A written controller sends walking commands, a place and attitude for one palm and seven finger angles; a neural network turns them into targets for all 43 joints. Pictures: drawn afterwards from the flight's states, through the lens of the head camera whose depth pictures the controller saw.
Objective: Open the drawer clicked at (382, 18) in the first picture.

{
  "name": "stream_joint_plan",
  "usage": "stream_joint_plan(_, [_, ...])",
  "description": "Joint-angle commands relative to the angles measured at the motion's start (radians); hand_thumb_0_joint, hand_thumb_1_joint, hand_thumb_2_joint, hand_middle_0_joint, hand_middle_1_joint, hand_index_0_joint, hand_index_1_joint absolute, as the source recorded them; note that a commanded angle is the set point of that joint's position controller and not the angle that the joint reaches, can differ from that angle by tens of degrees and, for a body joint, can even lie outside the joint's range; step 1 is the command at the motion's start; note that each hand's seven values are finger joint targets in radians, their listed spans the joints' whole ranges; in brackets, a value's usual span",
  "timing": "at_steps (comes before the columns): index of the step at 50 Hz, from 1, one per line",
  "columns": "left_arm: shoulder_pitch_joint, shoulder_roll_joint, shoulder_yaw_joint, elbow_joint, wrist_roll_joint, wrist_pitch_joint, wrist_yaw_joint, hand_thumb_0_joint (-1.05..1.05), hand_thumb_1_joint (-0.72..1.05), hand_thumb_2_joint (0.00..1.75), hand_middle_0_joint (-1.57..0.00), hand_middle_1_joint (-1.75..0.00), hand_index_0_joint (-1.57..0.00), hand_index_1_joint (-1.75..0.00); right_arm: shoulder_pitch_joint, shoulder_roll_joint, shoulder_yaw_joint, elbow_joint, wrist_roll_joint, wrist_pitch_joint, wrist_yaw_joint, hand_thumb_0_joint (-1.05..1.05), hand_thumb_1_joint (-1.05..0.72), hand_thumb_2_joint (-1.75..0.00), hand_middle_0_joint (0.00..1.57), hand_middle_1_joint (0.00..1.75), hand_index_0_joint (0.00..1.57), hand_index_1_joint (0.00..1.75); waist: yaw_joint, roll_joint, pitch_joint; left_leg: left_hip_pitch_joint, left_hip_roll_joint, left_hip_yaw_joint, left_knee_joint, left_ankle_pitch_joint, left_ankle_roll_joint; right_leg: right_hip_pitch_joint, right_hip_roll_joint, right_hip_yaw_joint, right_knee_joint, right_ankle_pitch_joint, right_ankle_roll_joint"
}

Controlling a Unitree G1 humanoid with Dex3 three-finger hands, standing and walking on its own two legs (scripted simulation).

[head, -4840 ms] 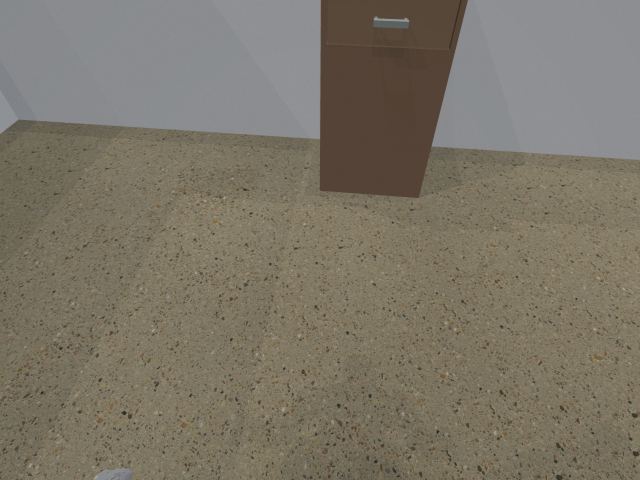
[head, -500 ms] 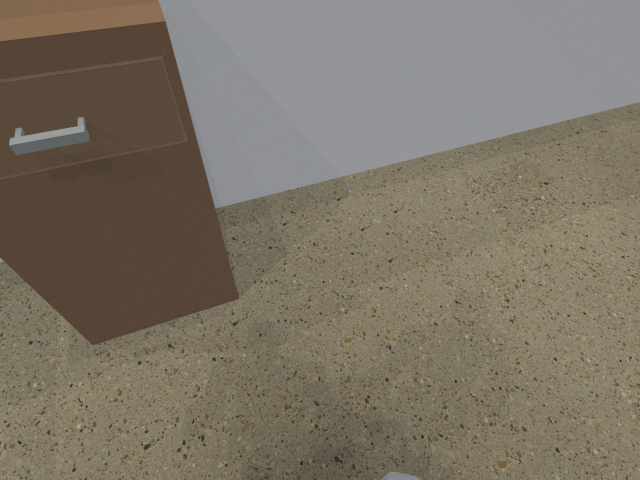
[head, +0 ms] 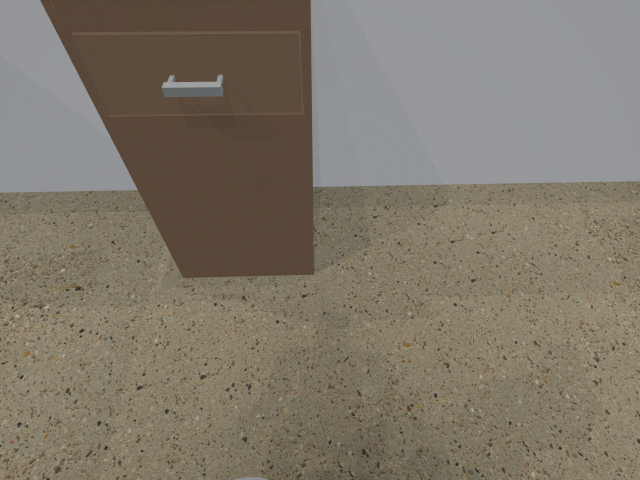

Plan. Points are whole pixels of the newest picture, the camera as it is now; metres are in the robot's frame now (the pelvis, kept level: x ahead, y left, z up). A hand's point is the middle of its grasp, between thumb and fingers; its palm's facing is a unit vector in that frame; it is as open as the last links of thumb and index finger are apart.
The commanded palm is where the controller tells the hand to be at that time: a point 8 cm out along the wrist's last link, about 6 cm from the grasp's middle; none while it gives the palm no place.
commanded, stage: take the last steps up to it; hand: left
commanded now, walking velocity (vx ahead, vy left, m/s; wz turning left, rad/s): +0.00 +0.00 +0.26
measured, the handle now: (194, 84) +0.81 +0.35 +0.03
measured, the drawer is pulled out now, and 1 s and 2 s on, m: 0.00 0.00 0.00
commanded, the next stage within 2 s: come to a stop and stand still in 1.20 s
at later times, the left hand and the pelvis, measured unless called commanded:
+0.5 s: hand out of the picture +0.08 +0.20 -0.16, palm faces +0.14 -0.96 -0.23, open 7.3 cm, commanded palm none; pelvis +0.04 +0.01 -0.01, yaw +6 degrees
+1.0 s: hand out of the picture +0.09 +0.26 -0.18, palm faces +0.20 -0.97 -0.15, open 7.3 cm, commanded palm none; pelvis +0.17 +0.10 +0.00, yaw +7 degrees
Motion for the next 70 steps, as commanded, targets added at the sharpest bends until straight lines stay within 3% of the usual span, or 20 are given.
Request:
stream_joint_plan(1, [0.015, 0.216, 0.069, -0.025, -0.016, -0.009, 0.015, 0.0, 0.9, 0.9, -0.2, -0.3, -0.2, -0.3, 0.073, -0.075, -0.009, -0.047, 0.006, -0.059, -0.013, 0.0, -0.9, -0.9, 0.2, 0.3, 0.2, 0.3, -0.052, -0.108, -0.17, 0.195, 0.006, 0.028, -0.395, 0.262, 0.029, 0.084, -0.152, 0.114, 0.019, 0.409, -0.032])
stream_joint_plan(3, [-0.003, 0.113, 0.036, -0.066, -0.019, 0.002, 0.006, 0.0, 0.9, 0.9, -0.2, -0.3, -0.2, -0.3, 0.102, -0.227, -0.037, -0.05, -0.003, -0.06, -0.019, 0.0, -0.9, -0.9, 0.2, 0.3, 0.2, 0.3, -0.073, 0.295, -0.161, 0.345, 0.366, -0.326, -0.423, 0.734, 0.196, -0.261, 0.005, 0.07, 0.305, -0.3, 0.067])
stream_joint_plan(9, [-0.043, 0.112, 0.039, 0.001, -0.009, 0.002, -0.022, 0.0, 0.9, 0.9, -0.2, -0.3, -0.2, -0.3, 0.081, -0.12, -0.006, -0.014, -0.008, -0.085, -0.045, 0.0, -0.9, -0.9, 0.2, 0.3, 0.2, 0.3, -0.052, 0.188, -0.039, 0.222, 0.211, -0.214, -0.499, 0.349, 0.218, -0.295, 0.037, 0.151, 0.503, -0.152, 0.058])
stream_joint_plan(15, [-0.103, 0.073, 0.024, -0.014, -0.008, -0.019, -0.03, 0.0, 0.9, 0.9, -0.2, -0.3, -0.2, -0.3, 0.181, -0.106, -0.014, 0.035, -0.013, -0.102, -0.044, 0.0, -0.9, -0.9, 0.2, 0.3, 0.2, 0.3, -0.074, 0.156, -0.011, 0.22, 0.211, -0.248, -0.518, 0.247, 0.245, -0.214, 0.056, 0.123, 0.243, -0.164, 0.051])
stream_joint_plan(19, [0.008, 0.06, 0.026, 0.027, -0.008, -0.038, -0.03, 0.0, 0.9, 0.9, -0.2, -0.3, -0.2, -0.3, 0.166, -0.092, -0.005, 0.056, -0.009, -0.103, -0.042, 0.0, -0.9, -0.9, 0.2, 0.3, 0.2, 0.3, -0.012, 0.135, -0.026, 0.097, 0.162, -0.21, -0.422, 0.175, 0.2, 0.038, 0.099, 0.089, -0.013, -0.041, 0.038])
stream_joint_plan(20, [0.071, 0.081, 0.034, 0.056, -0.004, -0.047, -0.026, 0.0, 0.9, 0.9, -0.2, -0.3, -0.2, -0.3, 0.163, -0.068, -0.002, 0.059, -0.005, -0.106, -0.041, 0.0, -0.9, -0.9, 0.2, 0.3, 0.2, 0.3, 0.018, 0.07, -0.031, 0.004, 0.112, -0.175, -0.321, 0.12, 0.163, 0.183, 0.078, 0.117, -0.107, 0.011, 0.029])
stream_joint_plan(22, [0.249, 0.237, 0.067, 0.096, 0.002, -0.059, -0.009, 0.0, 0.9, 0.9, -0.2, -0.3, -0.2, -0.3, 0.129, 0.008, 0.015, 0.005, 0.003, -0.116, -0.028, 0.0, -0.9, -0.9, 0.2, 0.3, 0.2, 0.3, 0.094, -0.306, -0.049, -0.346, -0.051, 0.006, 0.118, -0.151, 0.078, 0.408, -0.307, 0.627, -0.337, -0.184, -0.122])
stream_joint_plan(23, [0.269, 0.235, 0.069, 0.105, -0.011, -0.061, -0.001, 0.0, 0.9, 0.9, -0.2, -0.3, -0.2, -0.3, 0.097, -0.055, 0.0, -0.008, -0.008, -0.104, -0.024, 0.0, -0.9, -0.9, 0.2, 0.3, 0.2, 0.3, 0.096, -0.276, -0.034, -0.361, -0.003, -0.065, 0.262, -0.139, 0.078, 0.318, -0.35, 0.706, -0.404, -0.306, -0.162])
stream_joint_plan(29, [0.085, 0.09, 0.031, 0.081, -0.007, -0.084, 0.006, 0.0, 0.9, 0.9, -0.2, -0.3, -0.2, -0.3, 0.183, 0.028, -0.005, 0.072, -0.014, -0.077, 0.003, 0.0, -0.9, -0.9, 0.2, 0.3, 0.2, 0.3, -0.042, -0.102, 0.065, -0.252, 0.08, -0.017, 0.288, 0.213, 0.032, 0.028, -0.164, 0.255, -0.415, -0.094, -0.085])
stream_joint_plan(38, [0.183, 0.115, 0.038, 0.161, -0.001, -0.088, 0.004, 0.0, 0.9, 0.9, -0.2, -0.3, -0.2, -0.3, 0.031, 0.051, 0.003, 0.013, -0.004, -0.102, 0.02, 0.0, -0.9, -0.9, 0.2, 0.3, 0.2, 0.3, 0.002, -0.144, 0.057, -0.156, 0.066, 0.066, -0.064, 0.212, 0.042, 0.101, -0.171, 0.188, -0.346, 0.072, -0.109])
stream_joint_plan(41, [0.152, 0.119, 0.047, 0.161, -0.006, -0.074, 0.005, 0.0, 0.9, 0.9, -0.2, -0.3, -0.2, -0.3, 0.152, 0.025, -0.002, 0.051, -0.008, -0.121, 0.008, 0.0, -0.9, -0.9, 0.2, 0.3, 0.2, 0.3, -0.065, -0.08, 0.007, 0.102, 0.021, 0.107, -0.229, 0.233, 0.054, 0.03, -0.125, 0.139, -0.188, 0.08, -0.079])
stream_joint_plan(42, [0.156, 0.089, 0.043, 0.161, -0.008, -0.071, 0.003, 0.0, 0.9, 0.9, -0.2, -0.3, -0.2, -0.3, 0.282, -0.024, -0.013, 0.094, -0.013, -0.13, -0.004, 0.0, -0.9, -0.9, 0.2, 0.3, 0.2, 0.3, -0.116, 0.036, -0.066, 0.275, 0.036, 0.083, -0.299, 0.217, 0.061, 0.0, -0.071, 0.092, 0.018, 0.149, -0.056])
stream_joint_plan(43, [0.189, 0.029, 0.035, 0.144, -0.017, -0.064, -0.005, 0.0, 0.9, 0.9, -0.2, -0.3, -0.2, -0.3, 0.404, -0.143, -0.041, 0.121, -0.024, -0.137, -0.019, 0.0, -0.9, -0.9, 0.2, 0.3, 0.2, 0.3, -0.145, 0.304, -0.148, 0.444, 0.258, -0.221, -0.369, 0.166, 0.121, -0.192, 0.047, 0.025, 0.313, -0.113, -0.009])
stream_joint_plan(44, [0.146, 0.008, 0.028, 0.102, -0.016, -0.065, -0.006, 0.0, 0.9, 0.9, -0.2, -0.3, -0.2, -0.3, 0.483, -0.188, -0.045, 0.133, -0.017, -0.127, -0.031, 0.0, -0.9, -0.9, 0.2, 0.3, 0.2, 0.3, -0.163, 0.369, -0.15, 0.448, 0.391, -0.439, -0.512, 0.141, 0.189, -0.324, 0.114, 0.078, 0.533, -0.331, -0.007])
stream_joint_plan(46, [0.062, 0.015, 0.034, 0.095, -0.013, -0.059, -0.006, 0.0, 0.9, 0.9, -0.2, -0.3, -0.2, -0.3, 0.33, -0.113, -0.03, 0.108, -0.011, -0.123, -0.043, 0.0, -0.9, -0.9, 0.2, 0.3, 0.2, 0.3, -0.125, 0.257, -0.058, 0.262, 0.383, -0.392, -0.572, -0.044, 0.21, -0.39, 0.033, 0.18, 0.709, -0.206, -0.029])
stream_joint_plan(50, [0.115, -0.021, 0.036, 0.131, 0.0, -0.039, -0.022, 0.0, 0.9, 0.9, -0.2, -0.3, -0.2, -0.3, 0.209, 0.003, 0.002, 0.077, -0.01, -0.153, -0.05, 0.0, -0.9, -0.9, 0.2, 0.3, 0.2, 0.3, -0.033, 0.116, -0.003, 0.083, 0.275, -0.131, -0.594, 0.22, 0.185, -0.278, -0.006, 0.177, 0.613, -0.029, 0.002])
stream_joint_plan(59, [-0.066, 0.003, 0.031, 0.041, -0.006, -0.021, -0.023, 0.0, 0.9, 0.9, -0.2, -0.3, -0.2, -0.3, 0.259, -0.018, -0.003, 0.107, -0.012, -0.144, -0.048, 0.0, -0.9, -0.9, 0.2, 0.3, 0.2, 0.3, -0.049, 0.099, 0.027, 0.175, 0.271, -0.047, -0.573, 0.41, 0.226, -0.271, 0.006, 0.147, 0.248, 0.032, 0.027])
stream_joint_plan(65, [-0.019, 0.02, 0.032, 0.058, -0.004, -0.048, -0.019, 0.0, 0.9, 0.9, -0.2, -0.3, -0.2, -0.3, 0.279, -0.012, -0.001, 0.138, -0.013, -0.125, -0.048, 0.0, -0.9, -0.9, 0.2, 0.3, 0.2, 0.3, -0.022, 0.083, -0.011, 0.155, 0.207, 0.016, -0.343, 0.477, 0.148, 0.012, 0.093, 0.063, -0.046, 0.117, -0.001])
stream_joint_plan(68, [0.16, 0.171, 0.044, 0.111, -0.016, -0.064, 0.007, 0.0, 0.9, 0.9, -0.2, -0.3, -0.2, -0.3, 0.323, 0.056, 0.02, 0.125, 0.012, -0.117, -0.053, 0.0, -0.9, -0.9, 0.2, 0.3, 0.2, 0.3, 0.008, -0.129, -0.163, -0.066, 0.009, 0.083, 0.088, -0.142, 0.029, 0.319, -0.285, 0.419, -0.129, 0.937, -0.187])
stream_joint_plan(70, [0.04, 0.153, 0.039, 0.093, -0.016, -0.058, 0.024, 0.0, 0.9, 0.9, -0.2, -0.3, -0.2, -0.3, 0.284, 0.061, 0.021, 0.128, 0.019, -0.088, -0.062, 0.0, -0.9, -0.9, 0.2, 0.3, 0.2, 0.3, -0.009, -0.179, -0.159, -0.044, 0.044, -0.029, 0.178, -0.184, 0.025, 0.198, -0.285, 0.398, -0.136, 1.017, -0.239])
